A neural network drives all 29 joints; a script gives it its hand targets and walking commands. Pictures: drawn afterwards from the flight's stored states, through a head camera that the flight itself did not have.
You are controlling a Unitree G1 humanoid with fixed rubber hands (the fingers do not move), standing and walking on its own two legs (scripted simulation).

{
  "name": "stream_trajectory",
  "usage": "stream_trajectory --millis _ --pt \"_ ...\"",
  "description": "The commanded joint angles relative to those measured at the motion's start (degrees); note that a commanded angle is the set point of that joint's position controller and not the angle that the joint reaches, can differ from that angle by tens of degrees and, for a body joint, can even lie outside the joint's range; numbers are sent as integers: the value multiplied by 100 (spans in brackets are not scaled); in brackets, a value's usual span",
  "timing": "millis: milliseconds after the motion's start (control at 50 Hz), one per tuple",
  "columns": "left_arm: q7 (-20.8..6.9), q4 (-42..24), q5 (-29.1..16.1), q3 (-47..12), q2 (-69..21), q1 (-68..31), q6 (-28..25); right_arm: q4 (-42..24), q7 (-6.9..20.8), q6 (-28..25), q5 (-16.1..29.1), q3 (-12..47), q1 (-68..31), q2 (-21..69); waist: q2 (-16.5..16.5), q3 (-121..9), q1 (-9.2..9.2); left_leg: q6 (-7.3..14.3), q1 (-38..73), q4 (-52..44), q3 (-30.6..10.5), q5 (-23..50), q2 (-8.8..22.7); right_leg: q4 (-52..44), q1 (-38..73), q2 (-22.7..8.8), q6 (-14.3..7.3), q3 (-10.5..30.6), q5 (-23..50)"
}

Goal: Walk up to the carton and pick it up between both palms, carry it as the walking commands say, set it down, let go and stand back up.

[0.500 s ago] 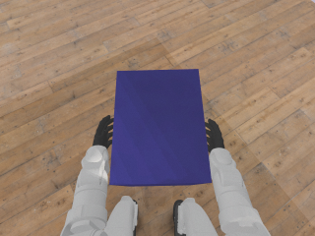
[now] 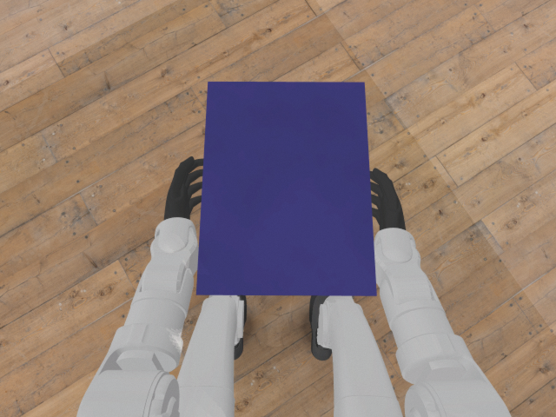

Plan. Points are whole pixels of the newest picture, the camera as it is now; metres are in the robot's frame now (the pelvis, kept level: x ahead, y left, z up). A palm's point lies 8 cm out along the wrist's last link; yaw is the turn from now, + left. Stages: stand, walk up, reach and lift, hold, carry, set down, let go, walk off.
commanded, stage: set down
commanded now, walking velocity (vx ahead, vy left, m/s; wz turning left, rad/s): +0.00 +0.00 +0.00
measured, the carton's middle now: (283, 205) +0.39 +0.02 -0.19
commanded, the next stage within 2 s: none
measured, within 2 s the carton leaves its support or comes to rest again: neither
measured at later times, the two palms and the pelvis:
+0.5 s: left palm (190, 191) +0.41 +0.18 -0.20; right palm (368, 201) +0.41 -0.12 -0.20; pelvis -0.02 +0.00 -0.05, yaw +0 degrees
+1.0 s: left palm (197, 177) +0.45 +0.19 -0.27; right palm (352, 185) +0.46 -0.11 -0.28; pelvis -0.03 +0.00 -0.13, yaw +1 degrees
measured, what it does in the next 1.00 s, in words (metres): lowers itself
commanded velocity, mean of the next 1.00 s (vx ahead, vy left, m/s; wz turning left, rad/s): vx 0.00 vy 0.00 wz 0.00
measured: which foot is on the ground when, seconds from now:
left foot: down 0.00-1.00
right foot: down 0.00-1.00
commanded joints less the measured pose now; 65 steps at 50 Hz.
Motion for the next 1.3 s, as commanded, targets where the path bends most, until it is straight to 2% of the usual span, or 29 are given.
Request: stream_trajectory --millis 0,20,40,60,100,120,180,260,380,420,440,460,520,540,600,680,740,760,780,840,860,880,900,920,980,1020,1100,1160,1280 --pt "200 -1030 -321 -1316 -519 -2167 -607 -1239 -287 -564 1004 1424 -2625 972 459 -6567 482 169 2456 -45 -111 2428 -970 -147 2202 876 -46 -34 2073" --pt "261 -1287 -95 -634 199 -2566 -608 -1314 -367 -516 911 1203 -2869 808 273 -6861 765 181 2145 135 14 2396 -991 -107 2175 876 28 90 2113" --pt "206 -1023 -337 -1082 -346 -2816 -566 -1592 -346 -559 900 1240 -3243 765 136 -6330 451 205 2193 73 -77 2009 -942 -114 1809 827 28 -44 1666" --pt "226 -866 -369 -1219 -513 -2270 -597 -1344 -336 -576 1175 1842 -2892 1143 260 -6317 750 213 2203 53 -56 2557 -990 -171 1923 858 -14 74 2255" --pt "151 -685 -551 -1204 -777 -2531 -512 -1286 -331 -581 970 1392 -3016 850 287 -6344 330 128 1927 84 -63 1998 -1012 -44 1637 866 -51 -78 1574" --pt "160 -351 -322 -879 -616 -2440 -465 -1206 -345 -533 1039 1588 -3323 991 172 -6306 798 189 1773 127 -41 1913 -952 2 1667 843 -9 23 1518" --pt "126 -544 -213 -701 -441 -2872 -500 -770 -279 -449 1088 1481 -3523 1105 113 -6004 800 191 1234 224 2 1650 -916 61 1269 853 -8 91 1384" --pt "-17 -180 -220 -615 -721 -3076 -449 -461 -207 -395 792 983 -3358 1024 51 -5906 341 247 935 280 -125 1309 -998 252 1027 818 -41 14 1122" --pt "24 -597 -411 -869 -661 -3894 -343 -1491 -254 -361 1380 1504 -4726 1158 143 -7250 769 263 1002 596 53 1260 -1011 635 1222 920 2 -18 976" --pt "-47 4 -324 -509 -512 -3695 -200 -847 -315 -219 947 1013 -4408 903 -164 -6600 351 252 370 891 13 924 -967 697 842 800 59 -65 645" --pt "95 -938 -357 -631 -169 -3979 -313 -1437 -375 -266 1256 1343 -4577 1036 -36 -7569 682 296 848 829 14 1349 -1010 856 1256 855 10 -65 1074" --pt "67 -1065 -462 -835 -277 -4350 -322 -1018 -392 -157 1240 1307 -4372 1198 -16 -7875 605 240 637 977 31 1362 -999 929 1481 846 51 -21 1082" --pt "52 -408 -394 -601 -301 -4107 -185 -1332 -437 -176 1197 1248 -4859 827 -101 -7528 570 233 575 1158 1 1654 -1018 1068 994 847 54 -54 1452" --pt "8 -311 -378 -457 -431 -4232 -98 -914 -432 -82 1286 1250 -4844 985 -48 -7343 846 190 162 1202 142 1322 -1044 1077 965 846 55 -4 949" --pt "-45 -156 -248 -385 -374 -4576 -122 -464 -278 -29 1066 799 -4910 899 188 -6638 439 188 -254 1188 -12 789 -1010 1282 102 840 19 -103 553" --pt "-159 -143 -446 -740 -1223 -4668 -45 -878 -177 -30 1343 1365 -5375 1563 77 -7500 746 208 -244 1583 26 1272 -1059 1649 466 894 6 -33 862" --pt "-155 -391 -382 -530 -767 -5329 -68 -865 -156 40 1335 1252 -5643 1587 -105 -7625 665 226 -218 1811 54 1217 -1074 1793 185 904 81 -140 779" --pt "-98 -696 -304 -554 -646 -5219 -84 -1333 -248 38 1561 1529 -5978 1658 -277 -8240 943 252 -182 1934 176 1310 -1055 1800 796 917 90 -36 884" --pt "-140 119 -213 -417 -666 -4996 72 -838 -186 103 1300 1016 -5889 1255 74 -7361 781 169 -489 1918 139 1081 -1018 1970 -24 893 101 -139 671" --pt "-183 -367 -576 -616 -1007 -5556 114 -1298 -210 126 1394 1188 -6252 1277 -54 -7641 592 153 -291 2048 35 1174 -1037 2199 32 865 75 -215 698" --pt "-117 -324 -487 -460 -543 -5613 106 -251 -260 209 1156 805 -5696 1069 -40 -7286 481 91 -641 2058 200 861 -1057 2072 -11 874 90 -259 429" --pt "-168 -309 -382 -467 -576 -5684 169 -973 -203 179 1384 1036 -6284 1314 44 -7760 821 109 -510 2132 223 1054 -1002 2143 190 924 67 -164 636" --pt "-144 -235 -428 -455 -526 -5370 116 -1156 -207 153 1454 1258 -6328 1358 -341 -7805 796 196 -462 2176 147 954 -1045 2284 233 907 167 -266 576" --pt "-137 238 -426 -327 -430 -5542 196 -621 -249 205 1346 868 -6302 957 69 -7342 747 131 -767 2155 219 540 -1011 2260 -119 895 87 -213 161" --pt "-237 550 -177 -247 -904 -5515 303 -120 -141 275 1177 706 -6143 1208 26 -6894 675 90 -855 2227 102 731 -1066 2473 -635 936 97 -310 226" --pt "-326 -365 -485 -730 -874 -6189 117 -517 -78 222 1291 1096 -6400 1817 -38 -8204 639 118 -837 2560 142 1407 -1044 2687 37 938 64 -237 1137" --pt "-455 323 -201 -236 -1137 -6273 208 -890 54 189 1346 958 -7220 1819 -52 -7208 916 121 -1289 2755 162 1317 -1103 2926 -812 971 145 -197 851" --pt "-601 112 -348 -866 -1834 -6704 277 -553 175 316 1104 1090 -7086 2523 -107 -8446 488 58 -884 3145 137 1565 -1144 3245 -331 1001 165 -308 1120" --pt "-710 -183 -612 -917 -1885 -7277 441 -1298 283 397 1515 1543 -8422 2463 -82 -8799 747 58 -852 3388 117 1371 -1126 3655 -304 938 169 -428 909"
